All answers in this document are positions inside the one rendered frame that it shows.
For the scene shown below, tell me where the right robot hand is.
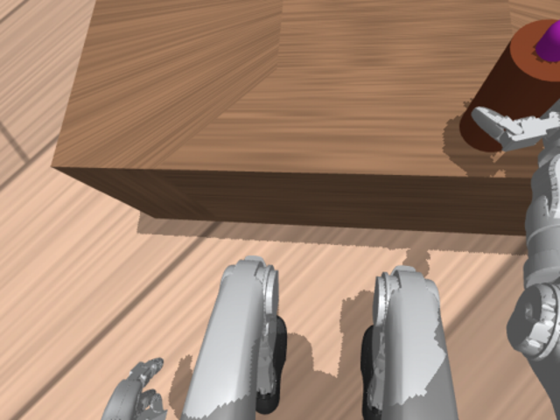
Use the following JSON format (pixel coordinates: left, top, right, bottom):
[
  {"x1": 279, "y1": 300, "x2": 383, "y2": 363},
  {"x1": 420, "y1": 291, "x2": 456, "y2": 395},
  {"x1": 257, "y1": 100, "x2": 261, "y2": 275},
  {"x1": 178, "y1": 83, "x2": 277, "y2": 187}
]
[{"x1": 471, "y1": 99, "x2": 560, "y2": 151}]

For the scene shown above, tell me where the left robot hand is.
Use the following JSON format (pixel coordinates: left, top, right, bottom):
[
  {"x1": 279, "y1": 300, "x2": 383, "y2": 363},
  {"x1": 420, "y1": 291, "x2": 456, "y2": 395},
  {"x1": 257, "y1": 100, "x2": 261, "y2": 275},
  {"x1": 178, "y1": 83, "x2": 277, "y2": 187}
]
[{"x1": 101, "y1": 358, "x2": 167, "y2": 420}]

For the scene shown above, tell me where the bottle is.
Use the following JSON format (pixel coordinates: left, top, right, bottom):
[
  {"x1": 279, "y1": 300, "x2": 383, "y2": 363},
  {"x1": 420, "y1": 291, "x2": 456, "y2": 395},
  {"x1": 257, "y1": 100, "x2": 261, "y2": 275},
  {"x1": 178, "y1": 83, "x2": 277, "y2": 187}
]
[{"x1": 459, "y1": 19, "x2": 560, "y2": 152}]

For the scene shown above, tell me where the right robot arm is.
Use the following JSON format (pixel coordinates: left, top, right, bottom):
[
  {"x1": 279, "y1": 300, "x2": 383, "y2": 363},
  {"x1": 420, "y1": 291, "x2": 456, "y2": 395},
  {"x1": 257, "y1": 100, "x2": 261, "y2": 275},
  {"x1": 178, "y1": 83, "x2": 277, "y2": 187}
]
[{"x1": 507, "y1": 138, "x2": 560, "y2": 420}]

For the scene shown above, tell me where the left robot foot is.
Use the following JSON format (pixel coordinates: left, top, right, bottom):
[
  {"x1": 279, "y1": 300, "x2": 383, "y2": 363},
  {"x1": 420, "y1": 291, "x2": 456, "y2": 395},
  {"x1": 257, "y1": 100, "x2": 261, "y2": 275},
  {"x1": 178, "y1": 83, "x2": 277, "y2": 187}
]
[{"x1": 255, "y1": 315, "x2": 287, "y2": 415}]

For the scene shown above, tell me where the right robot foot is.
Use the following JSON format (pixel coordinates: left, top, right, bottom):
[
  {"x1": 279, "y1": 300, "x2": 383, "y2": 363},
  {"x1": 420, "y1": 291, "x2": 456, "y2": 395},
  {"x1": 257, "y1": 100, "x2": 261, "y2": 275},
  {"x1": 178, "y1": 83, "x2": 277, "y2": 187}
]
[{"x1": 360, "y1": 325, "x2": 382, "y2": 420}]

